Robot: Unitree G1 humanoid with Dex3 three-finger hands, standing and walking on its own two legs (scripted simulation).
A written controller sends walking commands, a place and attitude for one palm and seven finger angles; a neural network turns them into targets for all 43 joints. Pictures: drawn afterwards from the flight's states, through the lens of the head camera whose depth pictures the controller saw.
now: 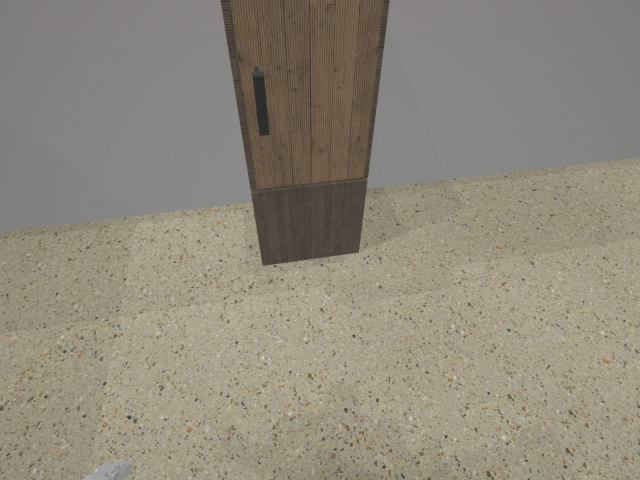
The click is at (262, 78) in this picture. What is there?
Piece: cupboard door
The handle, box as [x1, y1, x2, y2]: [252, 66, 268, 135]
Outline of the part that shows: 255,66 255,71 252,72 259,132 260,135 268,134 262,72 258,71 258,67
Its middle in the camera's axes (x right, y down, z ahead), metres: -0.16 -0.37 +1.03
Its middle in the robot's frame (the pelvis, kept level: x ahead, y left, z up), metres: +1.01 +0.21 -0.02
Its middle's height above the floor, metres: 0.74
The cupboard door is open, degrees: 0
